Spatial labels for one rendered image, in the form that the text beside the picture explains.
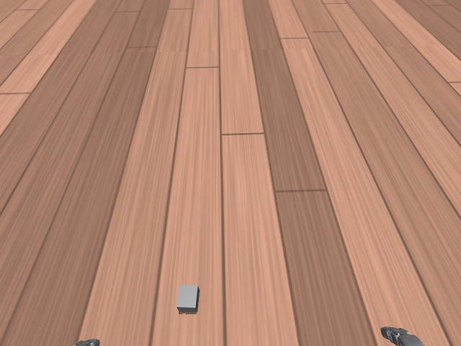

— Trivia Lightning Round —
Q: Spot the right robot hand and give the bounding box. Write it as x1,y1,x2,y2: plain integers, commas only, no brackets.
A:
380,327,424,346

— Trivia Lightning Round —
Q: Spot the small box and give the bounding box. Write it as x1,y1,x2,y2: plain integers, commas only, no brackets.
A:
176,285,200,312

